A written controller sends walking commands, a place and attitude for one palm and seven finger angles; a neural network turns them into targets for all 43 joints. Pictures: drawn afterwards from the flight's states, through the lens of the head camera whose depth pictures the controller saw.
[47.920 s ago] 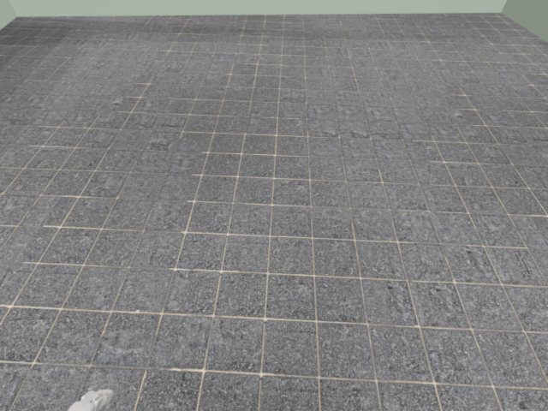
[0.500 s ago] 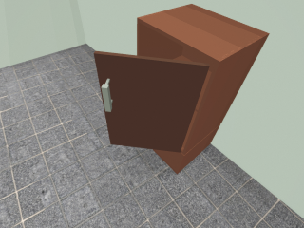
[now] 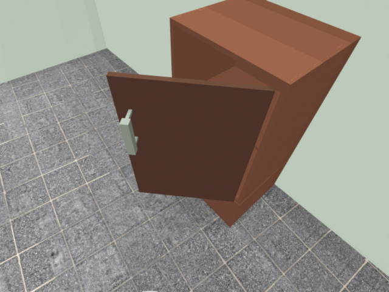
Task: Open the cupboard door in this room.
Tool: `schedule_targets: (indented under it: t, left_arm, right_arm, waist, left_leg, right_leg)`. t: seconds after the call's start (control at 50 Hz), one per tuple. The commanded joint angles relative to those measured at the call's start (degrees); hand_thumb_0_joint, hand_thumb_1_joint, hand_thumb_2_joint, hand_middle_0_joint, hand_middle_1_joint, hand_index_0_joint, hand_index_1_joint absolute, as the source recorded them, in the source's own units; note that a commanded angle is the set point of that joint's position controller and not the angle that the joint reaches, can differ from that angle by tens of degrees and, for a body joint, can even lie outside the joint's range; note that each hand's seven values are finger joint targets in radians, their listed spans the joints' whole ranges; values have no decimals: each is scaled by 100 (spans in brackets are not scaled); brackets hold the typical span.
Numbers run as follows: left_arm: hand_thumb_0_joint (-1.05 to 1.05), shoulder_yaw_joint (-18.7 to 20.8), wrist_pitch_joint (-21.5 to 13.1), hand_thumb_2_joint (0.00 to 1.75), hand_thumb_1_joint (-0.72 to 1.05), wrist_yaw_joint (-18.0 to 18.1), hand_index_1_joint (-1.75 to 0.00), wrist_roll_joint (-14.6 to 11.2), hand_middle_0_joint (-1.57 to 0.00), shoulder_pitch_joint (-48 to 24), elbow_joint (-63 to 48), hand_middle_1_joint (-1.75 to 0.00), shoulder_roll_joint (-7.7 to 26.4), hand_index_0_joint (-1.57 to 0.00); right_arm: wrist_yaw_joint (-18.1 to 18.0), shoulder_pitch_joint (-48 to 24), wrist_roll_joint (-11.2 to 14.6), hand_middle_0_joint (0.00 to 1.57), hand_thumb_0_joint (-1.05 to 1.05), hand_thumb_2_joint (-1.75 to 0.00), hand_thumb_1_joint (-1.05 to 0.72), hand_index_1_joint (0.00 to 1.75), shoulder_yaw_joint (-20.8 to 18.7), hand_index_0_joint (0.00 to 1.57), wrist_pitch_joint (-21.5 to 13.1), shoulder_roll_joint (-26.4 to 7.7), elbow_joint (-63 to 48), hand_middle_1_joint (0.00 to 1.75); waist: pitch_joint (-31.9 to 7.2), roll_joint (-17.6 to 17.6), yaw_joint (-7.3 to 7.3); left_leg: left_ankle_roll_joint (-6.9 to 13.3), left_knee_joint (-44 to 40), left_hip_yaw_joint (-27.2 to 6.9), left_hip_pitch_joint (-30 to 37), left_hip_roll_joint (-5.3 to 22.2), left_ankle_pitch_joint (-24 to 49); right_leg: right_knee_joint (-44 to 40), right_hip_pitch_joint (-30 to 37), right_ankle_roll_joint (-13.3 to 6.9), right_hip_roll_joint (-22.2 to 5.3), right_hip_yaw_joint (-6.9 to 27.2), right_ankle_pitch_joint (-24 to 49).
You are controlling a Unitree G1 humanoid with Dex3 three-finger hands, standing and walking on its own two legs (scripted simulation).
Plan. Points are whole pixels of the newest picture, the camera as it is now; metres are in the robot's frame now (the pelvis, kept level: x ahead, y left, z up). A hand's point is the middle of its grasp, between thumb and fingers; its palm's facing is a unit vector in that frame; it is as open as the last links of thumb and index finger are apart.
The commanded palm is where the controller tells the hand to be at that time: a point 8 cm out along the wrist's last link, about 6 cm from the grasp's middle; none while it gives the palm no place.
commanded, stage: come to a stop and stand still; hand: left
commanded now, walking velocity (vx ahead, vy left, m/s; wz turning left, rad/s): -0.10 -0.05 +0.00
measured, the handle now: (131, 132) +0.53 +0.21 -0.04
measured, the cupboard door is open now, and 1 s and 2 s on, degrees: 43 43 43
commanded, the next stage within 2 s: look again from close up in 0.66 s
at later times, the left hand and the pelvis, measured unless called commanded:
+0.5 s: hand out of the picture -0.01 +0.18 -0.17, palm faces +0.03 -0.98 -0.20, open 7.4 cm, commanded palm none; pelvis -0.01 +0.02 +0.00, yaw +0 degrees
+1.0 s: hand out of the picture +0.04 +0.21 -0.17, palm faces -0.01 -0.98 -0.19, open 7.4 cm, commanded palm none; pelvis +0.01 +0.03 +0.01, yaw -1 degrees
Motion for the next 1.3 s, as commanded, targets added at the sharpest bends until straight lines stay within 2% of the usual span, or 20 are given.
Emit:
schedule_targets:
  t: [0.0,0.02,0.04,0.06,0.1,0.16,0.18,0.22,0.24,0.26,0.3,0.32,0.34,0.36,0.42,0.48,0.52,0.62,0.78,1.28]
  left_arm:
    - [0,62,108,90,90,-89,-30,-51,-20,381,-333,-30,418,-20]
    - [0,44,149,90,90,-85,-30,-81,-20,460,-367,-30,260,-20]
    - [0,54,156,90,90,-79,-30,-74,-20,441,-368,-30,318,-20]
    - [0,40,194,90,90,-76,-30,-38,-20,458,-337,-30,231,-20]
    - [0,-5,172,90,90,-114,-30,-14,-20,579,-196,-30,148,-20]
    - [0,-65,65,90,90,-121,-30,-19,-20,838,-34,-30,151,-20]
    - [0,-73,18,90,90,-107,-30,-21,-20,905,-13,-30,211,-20]
    - [0,-87,-40,90,90,-77,-30,-5,-20,842,6,-30,491,-20]
    - [0,-114,-37,90,90,-87,-30,-21,-20,776,-9,-30,556,-20]
    - [0,-122,-71,90,90,-82,-30,-3,-20,708,-1,-30,513,-20]
    - [0,-145,-62,90,90,-74,-30,-24,-20,686,4,-30,492,-20]
    - [0,-128,-65,90,90,110,-30,54,-20,1093,51,-30,692,-20]
    - [0,-129,-83,90,90,80,-30,26,-20,693,-245,-30,918,-20]
    - [0,-113,-129,90,90,59,-30,43,-20,558,-303,-30,888,-20]
    - [0,-140,-145,90,90,32,-30,28,-20,592,-324,-30,779,-20]
    - [0,-167,-84,90,90,4,-30,27,-20,776,-319,-30,655,-20]
    - [0,-170,-71,90,90,-20,-30,24,-20,963,-286,-30,621,-20]
    - [0,-203,-100,90,90,-59,-30,-2,-20,1039,-240,-30,640,-20]
    - [0,-232,-128,90,90,-73,-30,-36,-20,906,-105,-30,700,-20]
    - [0,-282,-107,90,90,-51,-30,-17,-20,865,441,-30,661,-20]
  right_arm:
    - [-23,1000,-77,20,0,-90,-90,30,-76,20,-64,-386,-14,30]
    - [-51,651,-124,20,0,-90,-90,30,-104,20,-88,-709,-250,30]
    - [-66,249,-165,20,0,-90,-90,30,-128,20,-67,-850,-427,30]
    - [-89,-23,-160,20,0,-90,-90,30,-140,20,-100,-805,-501,30]
    - [-120,-287,-151,20,0,-90,-90,30,-113,20,-116,-791,-508,30]
    - [-131,-249,-118,20,0,-90,-90,30,-145,20,-89,-831,-474,30]
    - [-126,-213,-83,20,0,-90,-90,30,-155,20,-79,-845,-478,30]
    - [-95,-155,-18,20,0,-90,-90,30,-138,20,-50,-644,-484,30]
    - [-67,-99,-9,20,0,-90,-90,30,-119,20,-40,-602,-463,30]
    - [-67,-115,-28,20,0,-90,-90,30,-116,20,-4,-567,-420,30]
    - [-54,-230,-33,20,0,-90,-90,30,-104,20,15,-632,-361,30]
    - [2,-506,7,20,0,-90,-90,30,-185,20,-2,-1127,-686,30]
    - [77,-358,-28,20,0,-90,-90,30,-120,20,68,-710,-815,30]
    - [113,-462,-108,20,0,-90,-90,30,-56,20,70,-627,-790,30]
    - [115,-149,-76,20,0,-90,-90,30,-58,20,9,-713,-774,30]
    - [95,-175,-108,20,0,-90,-90,30,-30,20,-22,-821,-792,30]
    - [85,-250,-113,20,0,-90,-90,30,-18,20,-32,-882,-819,30]
    - [73,-165,-99,20,0,-90,-90,30,35,20,-93,-927,-716,30]
    - [45,-60,-62,20,0,-90,-90,30,95,20,-194,-940,-392,30]
    - [-23,-319,-26,20,0,-90,-90,30,114,20,-212,-971,67,30]
  waist:
    - [-240,1174,39]
    - [-147,1801,150]
    - [-122,1421,193]
    - [-12,1367,257]
    - [-132,1149,304]
    - [-496,657,276]
    - [-576,468,254]
    - [-656,-136,63]
    - [-731,-46,2]
    - [-826,-435,-44]
    - [-693,-349,-7]
    - [-525,-203,139]
    - [-535,-458,-64]
    - [-331,-13,-50]
    - [65,-141,-175]
    - [423,404,-22]
    - [454,367,78]
    - [52,70,131]
    - [-372,259,147]
    - [-240,167,133]
  left_leg:
    - [207,-1884,-650,828,570,1931]
    - [677,-2441,-1547,140,1399,2508]
    - [978,-2585,-1697,-418,1589,2134]
    - [1067,-2702,-1687,-608,1568,2064]
    - [1021,-2454,-1318,-133,1321,2402]
    - [856,-1840,-975,737,1064,3037]
    - [684,-1583,-864,812,851,2848]
    - [277,-1293,-380,759,377,1878]
    - [210,-1402,-329,914,279,1529]
    - [166,-1371,-281,1010,286,1497]
    - [134,-1438,-261,1100,285,1306]
    - [26,-669,-116,879,375,837]
    - [42,-500,-66,499,49,-65]
    - [55,-626,-72,663,-19,71]
    - [151,-1009,-263,652,72,264]
    - [289,-1723,-658,85,277,-346]
    - [350,-2034,-837,-245,327,-663]
    - [357,-2073,-775,-79,311,-375]
    - [362,-1937,-667,380,374,800]
    - [347,-1981,-482,1041,399,1879]
  right_leg:
    - [171,-522,-106,-343,404,-113]
    - [627,-279,91,3,180,-1032]
    - [1084,135,70,60,371,-1367]
    - [1353,191,56,63,449,-1415]
    - [1210,103,61,24,565,-1141]
    - [-124,278,130,65,524,-351]
    - [-693,430,123,-4,726,299]
    - [-812,463,-110,-567,1331,1749]
    - [-815,338,-174,-690,1288,1746]
    - [-807,379,-181,-579,1311,1762]
    - [-938,176,-172,-555,1291,1320]
    - [-1161,145,-53,-603,1598,1458]
    - [-1541,-114,-238,-769,1745,-906]
    - [-1654,-456,-412,-878,1851,-1268]
    - [-1393,-810,-318,-468,1386,-1561]
    - [-1036,-649,-202,-131,1097,-1613]
    - [-900,-338,-142,-26,1047,-1408]
    - [-954,87,-128,-111,1068,-993]
    - [-914,530,-67,-189,973,17]
    - [-1079,641,57,-291,949,824]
